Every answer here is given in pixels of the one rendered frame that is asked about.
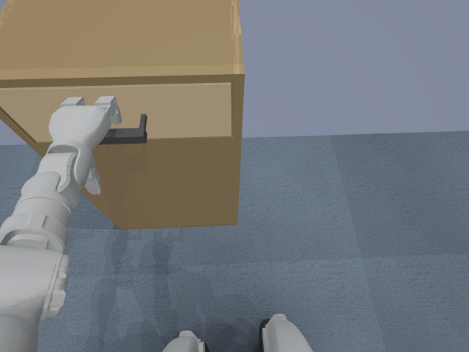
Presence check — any handle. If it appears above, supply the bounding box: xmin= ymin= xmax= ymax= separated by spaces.
xmin=99 ymin=114 xmax=147 ymax=144

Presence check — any cabinet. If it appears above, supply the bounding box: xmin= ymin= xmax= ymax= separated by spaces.
xmin=0 ymin=0 xmax=245 ymax=230

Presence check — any left robot hand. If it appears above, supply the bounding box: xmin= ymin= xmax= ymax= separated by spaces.
xmin=48 ymin=96 xmax=122 ymax=194

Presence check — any right robot thigh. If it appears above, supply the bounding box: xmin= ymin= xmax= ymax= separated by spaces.
xmin=262 ymin=320 xmax=313 ymax=352

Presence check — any robot left upper arm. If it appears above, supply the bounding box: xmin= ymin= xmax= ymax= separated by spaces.
xmin=0 ymin=245 xmax=70 ymax=352

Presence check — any drawer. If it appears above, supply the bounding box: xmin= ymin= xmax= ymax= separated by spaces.
xmin=0 ymin=82 xmax=232 ymax=142

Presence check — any right robot shin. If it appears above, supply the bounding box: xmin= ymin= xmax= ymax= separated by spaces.
xmin=267 ymin=314 xmax=287 ymax=325

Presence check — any robot left forearm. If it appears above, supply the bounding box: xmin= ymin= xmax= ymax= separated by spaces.
xmin=0 ymin=140 xmax=93 ymax=254

